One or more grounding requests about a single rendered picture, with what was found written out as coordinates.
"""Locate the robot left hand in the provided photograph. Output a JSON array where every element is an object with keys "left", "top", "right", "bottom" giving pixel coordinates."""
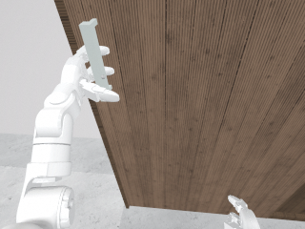
[{"left": 60, "top": 45, "right": 120, "bottom": 102}]

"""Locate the robot right hand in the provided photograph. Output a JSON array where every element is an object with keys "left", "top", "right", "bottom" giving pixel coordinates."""
[{"left": 224, "top": 195, "right": 260, "bottom": 229}]

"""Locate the left robot upper arm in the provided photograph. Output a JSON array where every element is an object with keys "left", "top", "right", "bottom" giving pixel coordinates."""
[{"left": 2, "top": 185, "right": 75, "bottom": 229}]

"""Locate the robot left forearm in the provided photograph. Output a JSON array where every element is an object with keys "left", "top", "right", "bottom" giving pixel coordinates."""
[{"left": 16, "top": 82, "right": 83, "bottom": 223}]

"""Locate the wardrobe door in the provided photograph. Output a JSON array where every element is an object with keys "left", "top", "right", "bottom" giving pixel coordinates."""
[
  {"left": 63, "top": 0, "right": 305, "bottom": 219},
  {"left": 275, "top": 182, "right": 305, "bottom": 215}
]

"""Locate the handle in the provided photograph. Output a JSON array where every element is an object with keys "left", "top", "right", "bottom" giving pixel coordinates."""
[{"left": 78, "top": 18, "right": 112, "bottom": 102}]

